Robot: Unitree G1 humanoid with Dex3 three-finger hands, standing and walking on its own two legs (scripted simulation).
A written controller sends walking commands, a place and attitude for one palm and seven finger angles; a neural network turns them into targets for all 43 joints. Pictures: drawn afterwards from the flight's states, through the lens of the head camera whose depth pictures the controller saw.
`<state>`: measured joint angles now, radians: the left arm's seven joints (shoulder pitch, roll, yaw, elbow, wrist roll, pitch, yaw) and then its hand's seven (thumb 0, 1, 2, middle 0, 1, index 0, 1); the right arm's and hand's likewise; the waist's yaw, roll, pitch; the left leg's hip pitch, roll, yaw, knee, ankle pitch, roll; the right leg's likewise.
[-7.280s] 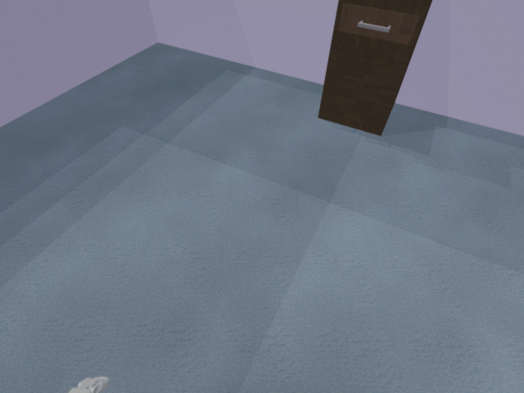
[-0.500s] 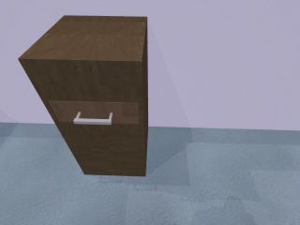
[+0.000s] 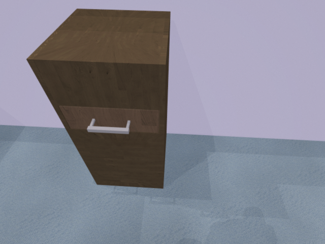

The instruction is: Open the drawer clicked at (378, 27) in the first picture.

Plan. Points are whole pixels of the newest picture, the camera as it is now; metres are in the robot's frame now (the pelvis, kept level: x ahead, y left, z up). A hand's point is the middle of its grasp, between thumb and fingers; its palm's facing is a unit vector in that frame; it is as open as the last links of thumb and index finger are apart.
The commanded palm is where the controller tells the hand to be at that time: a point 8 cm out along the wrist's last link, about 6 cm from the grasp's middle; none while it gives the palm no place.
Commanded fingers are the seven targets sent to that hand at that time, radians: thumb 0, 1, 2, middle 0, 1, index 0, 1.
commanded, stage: shuffle to correct the standing spot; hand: left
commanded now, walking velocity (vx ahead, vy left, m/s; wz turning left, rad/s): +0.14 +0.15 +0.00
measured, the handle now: (109, 126) +0.55 +0.26 -0.12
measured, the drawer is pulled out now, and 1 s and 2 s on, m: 0.00 0.00 0.00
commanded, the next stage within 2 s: come to a stop and stand still in 0.10 s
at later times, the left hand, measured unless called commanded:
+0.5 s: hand out of the picture +0.08 +0.20 -0.17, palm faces +0.10 -0.97 -0.23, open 7.4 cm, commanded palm none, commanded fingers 0.00 0.90 0.90 -0.20 -0.30 -0.20 -0.30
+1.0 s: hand out of the picture +0.05 +0.14 -0.18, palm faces +0.09 -0.98 -0.18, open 7.3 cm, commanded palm none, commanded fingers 0.00 0.90 0.90 -0.20 -0.30 -0.20 -0.30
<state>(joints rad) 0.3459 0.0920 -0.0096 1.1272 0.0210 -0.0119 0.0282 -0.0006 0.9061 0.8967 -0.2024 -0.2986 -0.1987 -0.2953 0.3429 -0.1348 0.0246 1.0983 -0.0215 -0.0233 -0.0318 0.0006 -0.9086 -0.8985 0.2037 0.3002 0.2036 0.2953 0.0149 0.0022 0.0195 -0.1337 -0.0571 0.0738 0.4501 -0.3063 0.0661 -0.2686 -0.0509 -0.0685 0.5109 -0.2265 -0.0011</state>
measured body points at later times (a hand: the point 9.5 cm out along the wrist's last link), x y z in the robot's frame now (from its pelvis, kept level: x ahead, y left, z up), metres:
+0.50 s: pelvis +0.05 +0.02 +0.00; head +0.08 +0.02 +0.45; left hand +0.08 +0.25 -0.15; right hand +0.04 -0.18 -0.16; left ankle -0.03 +0.07 -0.74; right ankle +0.05 -0.10 -0.70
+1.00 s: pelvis +0.04 -0.03 +0.00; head +0.04 -0.02 +0.45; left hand +0.04 +0.19 -0.16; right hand +0.07 -0.25 -0.16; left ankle +0.04 +0.11 -0.74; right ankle +0.07 -0.09 -0.74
